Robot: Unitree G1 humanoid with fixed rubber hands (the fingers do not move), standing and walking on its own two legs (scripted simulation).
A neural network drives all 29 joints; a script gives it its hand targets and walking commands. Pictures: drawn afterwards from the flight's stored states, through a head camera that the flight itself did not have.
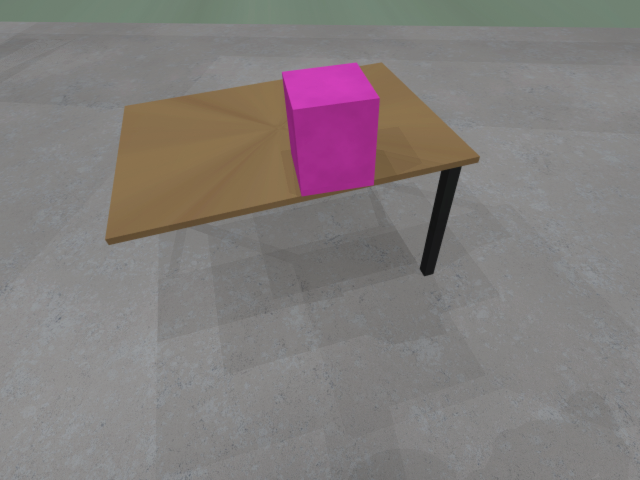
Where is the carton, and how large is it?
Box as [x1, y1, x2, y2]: [282, 62, 379, 195]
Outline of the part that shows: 356,62 282,72 291,153 301,195 373,184 379,98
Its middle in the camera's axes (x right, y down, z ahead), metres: +0.03 -0.28 +1.03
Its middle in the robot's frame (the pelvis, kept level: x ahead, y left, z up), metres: +0.97 -0.02 -0.06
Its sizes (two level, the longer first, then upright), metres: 0.210 0.200 0.250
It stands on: a table, 0.57 m high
